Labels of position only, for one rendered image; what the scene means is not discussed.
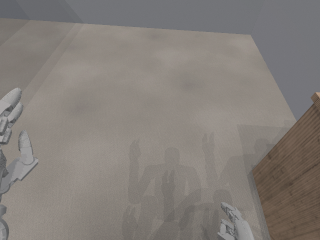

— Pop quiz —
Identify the counter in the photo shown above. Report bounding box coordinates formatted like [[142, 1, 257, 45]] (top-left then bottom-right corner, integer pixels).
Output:
[[252, 92, 320, 240]]

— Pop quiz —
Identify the robot right hand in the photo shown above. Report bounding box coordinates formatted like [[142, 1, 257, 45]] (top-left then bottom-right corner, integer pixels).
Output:
[[217, 202, 255, 240]]

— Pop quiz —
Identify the robot left hand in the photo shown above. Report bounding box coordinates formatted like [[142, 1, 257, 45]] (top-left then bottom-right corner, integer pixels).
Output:
[[0, 87, 39, 202]]

